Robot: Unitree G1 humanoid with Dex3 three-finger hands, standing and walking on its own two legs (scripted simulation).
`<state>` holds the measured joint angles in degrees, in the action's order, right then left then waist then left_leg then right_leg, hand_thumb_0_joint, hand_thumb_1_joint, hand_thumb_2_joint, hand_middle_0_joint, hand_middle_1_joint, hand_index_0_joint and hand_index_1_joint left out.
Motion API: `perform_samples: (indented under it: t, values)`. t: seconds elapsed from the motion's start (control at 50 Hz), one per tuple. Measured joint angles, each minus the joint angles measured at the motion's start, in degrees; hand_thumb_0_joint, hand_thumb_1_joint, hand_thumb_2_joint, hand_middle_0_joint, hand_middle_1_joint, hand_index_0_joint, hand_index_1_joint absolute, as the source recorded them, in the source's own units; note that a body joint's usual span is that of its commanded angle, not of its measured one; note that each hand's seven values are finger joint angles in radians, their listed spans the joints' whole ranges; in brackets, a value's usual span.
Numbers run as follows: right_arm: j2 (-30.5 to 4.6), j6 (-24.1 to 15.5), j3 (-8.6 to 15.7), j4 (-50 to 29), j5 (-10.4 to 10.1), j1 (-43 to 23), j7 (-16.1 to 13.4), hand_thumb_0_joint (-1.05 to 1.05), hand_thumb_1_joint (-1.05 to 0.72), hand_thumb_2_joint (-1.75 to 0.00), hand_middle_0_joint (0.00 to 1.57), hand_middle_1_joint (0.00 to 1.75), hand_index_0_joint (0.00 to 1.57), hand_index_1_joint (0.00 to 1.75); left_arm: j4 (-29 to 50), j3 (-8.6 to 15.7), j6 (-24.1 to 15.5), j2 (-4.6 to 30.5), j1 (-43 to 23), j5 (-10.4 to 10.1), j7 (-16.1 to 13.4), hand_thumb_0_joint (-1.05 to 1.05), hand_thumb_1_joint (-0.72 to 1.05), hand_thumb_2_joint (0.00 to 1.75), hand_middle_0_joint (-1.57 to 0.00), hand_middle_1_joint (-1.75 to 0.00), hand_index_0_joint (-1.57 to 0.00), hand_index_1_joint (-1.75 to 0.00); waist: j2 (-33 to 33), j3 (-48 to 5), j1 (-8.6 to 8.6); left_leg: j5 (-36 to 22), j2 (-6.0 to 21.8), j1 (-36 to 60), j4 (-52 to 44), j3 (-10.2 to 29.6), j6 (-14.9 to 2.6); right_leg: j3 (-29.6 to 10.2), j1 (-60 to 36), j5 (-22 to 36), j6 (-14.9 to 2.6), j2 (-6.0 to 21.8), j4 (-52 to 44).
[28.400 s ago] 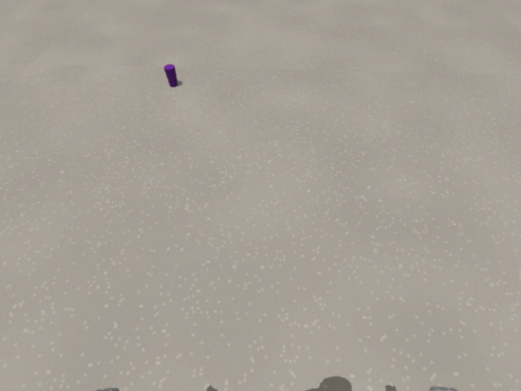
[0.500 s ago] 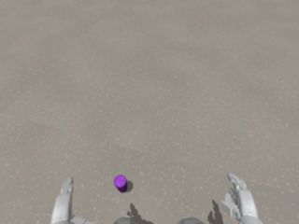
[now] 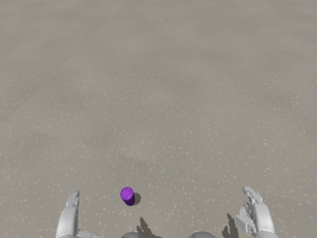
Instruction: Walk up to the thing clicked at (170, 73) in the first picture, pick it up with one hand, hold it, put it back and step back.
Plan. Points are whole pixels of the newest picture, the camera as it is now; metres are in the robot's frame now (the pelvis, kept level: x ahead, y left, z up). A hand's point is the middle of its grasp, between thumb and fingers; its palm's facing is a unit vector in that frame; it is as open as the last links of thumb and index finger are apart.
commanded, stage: home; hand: left
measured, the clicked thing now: (128, 197) +0.41 +0.20 -0.65
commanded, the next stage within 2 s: stand in 0.72 s
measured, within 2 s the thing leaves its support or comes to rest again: neither
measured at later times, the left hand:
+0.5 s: hand (93, 228) +0.16 +0.18 -0.06, palm faces +0.11 -0.95 -0.28, open 17.6 cm
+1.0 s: hand (91, 227) +0.16 +0.19 -0.06, palm faces +0.11 -0.95 -0.28, open 16.2 cm
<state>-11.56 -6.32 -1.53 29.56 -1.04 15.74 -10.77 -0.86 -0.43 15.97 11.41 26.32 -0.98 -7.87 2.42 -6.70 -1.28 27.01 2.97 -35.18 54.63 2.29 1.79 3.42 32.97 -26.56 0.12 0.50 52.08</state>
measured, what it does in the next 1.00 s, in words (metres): stands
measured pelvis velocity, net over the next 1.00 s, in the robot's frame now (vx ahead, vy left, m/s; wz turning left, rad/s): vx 0.00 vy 0.01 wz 0.00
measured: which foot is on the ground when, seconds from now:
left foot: down 0.00-1.00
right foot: down 0.00-1.00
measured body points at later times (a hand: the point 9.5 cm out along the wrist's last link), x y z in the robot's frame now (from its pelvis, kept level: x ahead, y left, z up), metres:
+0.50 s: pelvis -0.01 +0.00 +0.00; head +0.01 +0.00 +0.45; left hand +0.15 +0.23 -0.04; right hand +0.15 -0.24 -0.07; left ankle +0.01 +0.14 -0.69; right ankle +0.00 -0.12 -0.69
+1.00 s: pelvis +0.00 +0.01 +0.00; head +0.01 +0.01 +0.45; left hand +0.15 +0.24 -0.04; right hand +0.16 -0.23 -0.07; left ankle +0.01 +0.14 -0.69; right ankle +0.00 -0.12 -0.69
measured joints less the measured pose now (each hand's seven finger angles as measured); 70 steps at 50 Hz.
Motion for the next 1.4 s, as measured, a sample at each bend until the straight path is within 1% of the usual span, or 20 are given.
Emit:
perform_samples:
  t: [0.14, 0.28, 0.64, 0.84, 0.9, 0.96, 1.04, 1.14, 1.22, 1.24, 1.26, 1.28, 1.3, 1.32, 1.36, 1.4]
  values:
    - [0.0, -0.2, 0.0, -0.1, 0.0, -0.4, 0.1, 0.01, -0.90, -0.90, 0.21, 0.30, 0.21, 0.30, -0.7, 0.1, -0.2, -0.2, -0.5, 0.0, 0.2, -0.01, -0.56, 0.04, -0.05, -0.05, -0.06, -0.05, -0.2, 0.3, 0.14, -0.4, 0.0, 0.1, -0.2, 0.0, 0.06, 0.0, 0.0, 0.3, -0.09, 0.0, -0.1]
    - [0.0, -0.5, 0.0, -0.1, 0.1, -0.2, 0.1, 0.01, -0.90, -0.90, 0.21, 0.30, 0.21, 0.30, 0.2, 0.2, -0.2, -0.1, 0.0, 0.0, 0.3, -0.01, -0.57, 0.04, -0.05, -0.05, -0.06, -0.05, -0.3, 0.7, 0.34, -0.7, 0.0, -0.1, -0.4, 0.0, 0.07, 0.0, 0.2, 0.6, -0.12, 0.0, -0.1]
    - [0.2, -0.9, -0.1, 0.4, 0.3, 0.2, -0.1, 0.01, -0.90, -0.90, 0.21, 0.30, 0.21, 0.30, -0.5, 0.2, -0.6, -0.1, -0.2, 0.1, 0.3, -0.01, -0.57, 0.03, -0.05, -0.04, -0.06, -0.05, -0.3, 0.5, 0.12, -0.6, -0.1, -0.1, -0.2, -0.2, -0.21, -0.3, 0.1, 0.8, 0.14, 0.1, -0.2]
    - [0.2, -1.1, -0.1, 0.4, 0.3, 0.2, -0.1, 0.01, -0.90, -0.90, 0.21, 0.30, 0.21, 0.30, -0.6, 0.1, -0.7, -0.1, -0.2, 0.2, 0.3, -0.01, -0.58, 0.03, -0.05, -0.04, -0.06, -0.04, -0.2, 0.5, 0.29, -0.5, -0.2, 0.0, 0.0, -0.3, -0.37, -0.3, 0.0, 0.8, 0.30, 0.1, -0.3]
    - [0.3, -1.2, -0.1, 0.3, 0.4, 0.1, -0.1, 0.01, -0.90, -0.90, 0.21, 0.30, 0.21, 0.30, -0.4, 0.2, -0.7, -0.1, -0.2, 0.2, 0.3, -0.01, -0.56, 0.05, -0.07, -0.06, -0.08, -0.07, -0.3, 0.5, 0.35, -0.5, -0.2, -0.1, -0.1, -0.3, -0.42, -0.3, 0.1, 0.8, 0.34, 0.1, -0.4]
    - [0.3, -1.2, -0.2, 0.4, 0.4, 0.1, -0.1, 0.01, -0.90, -0.90, 0.21, 0.30, 0.21, 0.30, -0.2, 0.2, -0.8, 0.0, 0.0, 0.2, 0.3, -0.01, -0.47, 0.13, -0.11, -0.13, -0.12, -0.13, -0.3, 0.5, 0.34, -0.5, -0.2, -0.1, -0.1, -0.3, -0.46, -0.3, 0.0, 0.8, 0.40, 0.1, -0.5]
    - [0.4, -1.2, -0.1, 0.5, 0.4, 0.0, -0.1, 0.01, -0.90, -0.90, 0.21, 0.30, 0.21, 0.30, -0.3, 0.1, -0.8, 0.0, 0.0, 0.3, 0.3, -0.01, -0.28, 0.33, -0.15, -0.20, -0.16, -0.21, -0.3, 0.5, 0.35, -0.4, -0.2, 0.0, -0.1, -0.3, -0.53, -0.4, -0.1, 0.7, 0.48, 0.1, -0.6]
    - [0.4, -1.1, -0.1, 0.6, 0.5, 0.0, -0.1, 0.01, -0.90, -0.90, 0.21, 0.30, 0.21, 0.30, -0.5, 0.0, -0.8, 0.0, 0.0, 0.3, 0.2, 0.00, 0.05, 0.61, -0.18, -0.26, -0.19, -0.26, -0.3, 0.5, 0.35, -0.2, -0.2, 0.2, 0.0, -0.4, -0.59, -0.4, -0.4, 0.6, 0.55, 0.1, -0.6]
    - [0.4, -1.1, -0.2, 0.6, 0.5, 0.0, -0.1, 0.01, -0.90, -0.90, 0.21, 0.30, 0.21, 0.30, -0.5, 0.0, -0.7, 0.0, -0.2, 0.3, 0.2, 0.00, 0.34, 0.75, -0.19, -0.28, -0.20, -0.28, -0.3, 0.4, 0.37, -0.1, -0.2, 0.4, 0.0, -0.4, -0.64, -0.5, -0.6, 0.6, 0.59, 0.2, -0.7]
    - [0.3, -1.1, 0.1, 1.7, 1.9, -0.6, 0.5, 0.01, -0.90, -0.90, 0.21, 0.30, 0.21, 0.30, -3.0, -0.1, -2.8, 0.3, -1.5, 1.5, 0.8, 0.00, 0.41, 0.78, -0.19, -0.28, -0.20, -0.28, -0.5, 1.5, 0.54, -0.3, -0.4, 1.4, -0.4, -0.5, -0.72, -0.6, -1.5, 0.7, 0.56, 0.4, -0.8]
    - [-0.2, -0.3, 0.3, 3.9, 3.5, -1.7, 1.8, 0.01, -0.90, -0.90, 0.21, 0.30, 0.21, 0.30, -7.3, -0.3, -5.5, 1.1, -3.8, 2.9, 1.9, 0.00, 0.48, 0.80, -0.20, -0.28, -0.20, -0.29, -1.0, 2.8, 1.01, -0.7, -0.7, 2.8, -1.2, -0.8, -0.87, -0.8, -2.6, 0.7, 0.48, 0.7, -1.0]
    - [-0.8, 0.9, 0.2, 6.4, 4.7, -3.0, 3.3, 0.01, -0.90, -0.90, 0.21, 0.30, 0.21, 0.30, -12.0, -0.4, -7.7, 1.9, -6.2, 3.9, 3.0, 0.00, 0.54, 0.82, -0.20, -0.29, -0.20, -0.29, -1.6, 3.8, 1.50, -1.2, -1.1, 4.0, -2.1, -1.1, -1.03, -1.1, -3.5, 0.9, 0.41, 1.0, -1.3]
    - [-1.5, 2.1, 0.2, 8.7, 5.3, -4.1, 4.7, 0.01, -0.90, -0.90, 0.21, 0.30, 0.21, 0.30, -16.3, -0.3, -9.3, 2.8, -8.2, 4.5, 3.9, 0.00, 0.60, 0.83, -0.20, -0.29, -0.20, -0.29, -2.2, 4.5, 1.85, -1.6, -1.3, 5.0, -3.0, -1.4, -1.16, -1.3, -4.2, 1.1, 0.38, 1.3, -1.7]
    - [-2.0, 3.2, 0.3, 10.7, 5.5, -4.9, 5.9, 0.01, -0.90, -0.90, 0.21, 0.30, 0.21, 0.30, -20.1, -0.2, -10.7, 3.6, -9.8, 4.7, 4.7, 0.00, 0.64, 0.84, -0.20, -0.29, -0.20, -0.29, -2.6, 5.2, 2.05, -2.1, -1.6, 5.9, -3.8, -1.6, -1.24, -1.5, -4.9, 1.4, 0.39, 1.5, -2.1]
    - [-3.0, 4.4, 1.1, 13.4, 5.0, -5.7, 7.8, 0.01, -0.90, -0.90, 0.21, 0.30, 0.21, 0.30, -26.2, 0.3, -12.7, 4.9, -11.9, 4.5, 5.9, 0.01, 0.72, 0.86, -0.20, -0.29, -0.21, -0.29, -3.1, 6.5, 2.24, -2.9, -1.9, 7.6, -5.5, -1.8, -1.32, -1.6, -6.4, 2.0, 0.53, 1.8, -3.3]
    - [-4.0, 4.8, 2.0, 15.2, 4.5, -5.7, 8.9, 0.01, -0.90, -0.89, 0.21, 0.30, 0.21, 0.30, -30.8, 1.0, -13.9, 5.8, -12.6, 4.0, 6.5, 0.01, 0.78, 0.87, -0.20, -0.29, -0.21, -0.29, -3.3, 7.3, 2.36, -3.7, -2.0, 9.1, -7.1, -2.1, -1.40, -1.9, -7.7, 2.6, 0.69, 1.9, -4.7]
